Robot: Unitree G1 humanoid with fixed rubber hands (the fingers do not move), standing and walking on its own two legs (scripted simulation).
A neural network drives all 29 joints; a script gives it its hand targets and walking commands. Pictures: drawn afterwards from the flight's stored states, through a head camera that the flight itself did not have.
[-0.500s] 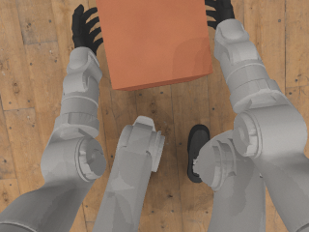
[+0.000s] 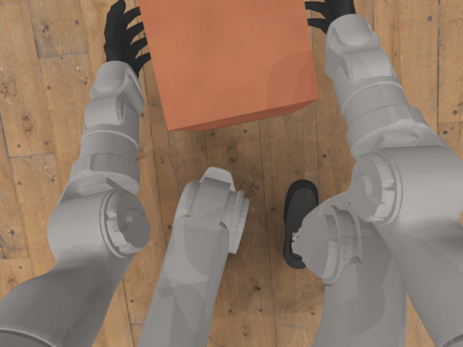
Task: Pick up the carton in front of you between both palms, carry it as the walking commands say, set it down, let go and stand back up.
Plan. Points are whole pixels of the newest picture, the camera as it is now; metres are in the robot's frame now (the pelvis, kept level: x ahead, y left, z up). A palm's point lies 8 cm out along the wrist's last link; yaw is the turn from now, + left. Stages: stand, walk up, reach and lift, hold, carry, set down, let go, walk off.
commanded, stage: set down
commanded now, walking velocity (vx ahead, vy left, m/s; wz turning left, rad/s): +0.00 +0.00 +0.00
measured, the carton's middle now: (234, 62) +0.51 +0.06 -0.24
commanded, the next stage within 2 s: let go in 1.42 s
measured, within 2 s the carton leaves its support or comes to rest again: neither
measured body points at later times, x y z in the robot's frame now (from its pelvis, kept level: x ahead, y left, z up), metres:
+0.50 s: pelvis +0.01 +0.01 +0.00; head +0.36 +0.01 +0.26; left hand +0.48 +0.26 -0.17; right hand +0.58 -0.13 -0.17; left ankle +0.11 +0.10 -0.33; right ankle +0.15 -0.10 -0.33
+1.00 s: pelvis +0.02 +0.01 +0.13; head +0.32 +0.00 +0.46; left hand +0.47 +0.25 +0.02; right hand +0.56 -0.13 +0.01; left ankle +0.10 +0.10 -0.33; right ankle +0.15 -0.10 -0.33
